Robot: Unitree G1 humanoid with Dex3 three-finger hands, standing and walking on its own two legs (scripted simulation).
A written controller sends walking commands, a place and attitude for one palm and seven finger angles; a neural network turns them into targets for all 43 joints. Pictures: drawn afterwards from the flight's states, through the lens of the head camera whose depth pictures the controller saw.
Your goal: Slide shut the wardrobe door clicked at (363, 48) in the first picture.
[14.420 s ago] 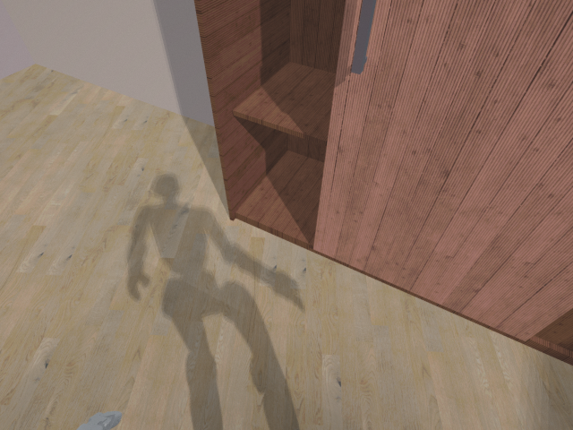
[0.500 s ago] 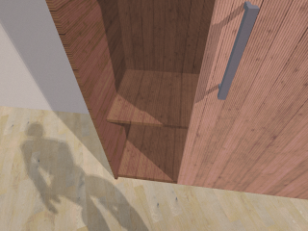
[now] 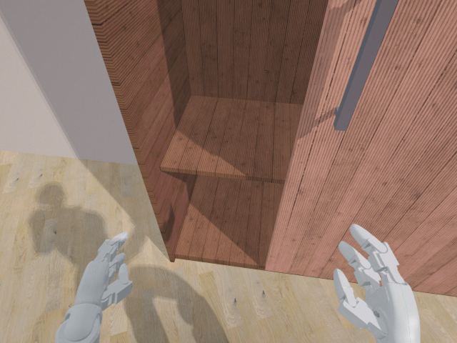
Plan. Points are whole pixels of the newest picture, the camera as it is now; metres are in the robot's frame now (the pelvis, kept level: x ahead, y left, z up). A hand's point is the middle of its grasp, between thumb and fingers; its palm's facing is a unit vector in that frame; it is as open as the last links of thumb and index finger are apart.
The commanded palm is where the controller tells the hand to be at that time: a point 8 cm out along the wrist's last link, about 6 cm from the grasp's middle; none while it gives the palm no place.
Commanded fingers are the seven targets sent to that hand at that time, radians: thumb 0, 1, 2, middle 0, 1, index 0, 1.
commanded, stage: raise the hand with hooked fingers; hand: right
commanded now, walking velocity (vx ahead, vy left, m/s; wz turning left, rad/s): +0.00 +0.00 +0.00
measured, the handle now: (360, 61) +0.52 -0.20 +0.26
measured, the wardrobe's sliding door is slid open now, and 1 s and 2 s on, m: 0.41 0.41 0.41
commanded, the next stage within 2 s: move the hooked fingers beside the handle in 1.70 s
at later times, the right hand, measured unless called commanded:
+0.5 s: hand (419, 257) +0.22 -0.23 +0.15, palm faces +0.15 +0.99 -0.08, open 11.5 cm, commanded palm +0.18 -0.27 +0.16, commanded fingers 0.00 0.17 -0.44 0.28 0.99 0.28 0.99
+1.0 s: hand out of the picture +0.26 -0.29 +0.25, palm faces +0.19 +0.98 -0.10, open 13.8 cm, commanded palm +0.22 -0.33 +0.26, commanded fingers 0.00 0.50 -0.30 0.30 1.20 0.30 1.20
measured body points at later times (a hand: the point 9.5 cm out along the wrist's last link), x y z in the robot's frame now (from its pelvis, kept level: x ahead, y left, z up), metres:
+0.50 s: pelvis +0.01 +0.00 +0.03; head +0.01 +0.01 +0.48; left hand +0.17 +0.23 -0.06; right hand +0.21 -0.28 +0.15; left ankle +0.02 +0.10 -0.69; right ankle +0.02 -0.12 -0.69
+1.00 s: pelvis +0.01 -0.01 +0.04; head -0.02 +0.01 +0.49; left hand +0.24 +0.18 +0.00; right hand +0.24 -0.34 +0.25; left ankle +0.02 +0.10 -0.69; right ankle +0.02 -0.12 -0.69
